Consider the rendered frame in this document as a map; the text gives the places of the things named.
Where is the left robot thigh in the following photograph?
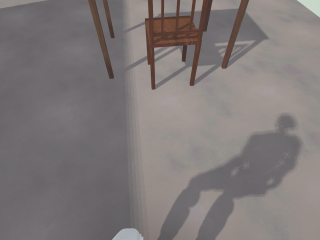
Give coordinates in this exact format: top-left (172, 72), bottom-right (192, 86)
top-left (112, 228), bottom-right (144, 240)

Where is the chair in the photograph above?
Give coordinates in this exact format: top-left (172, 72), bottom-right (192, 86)
top-left (145, 0), bottom-right (209, 90)

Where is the table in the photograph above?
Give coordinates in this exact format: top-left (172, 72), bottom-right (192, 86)
top-left (88, 0), bottom-right (249, 79)

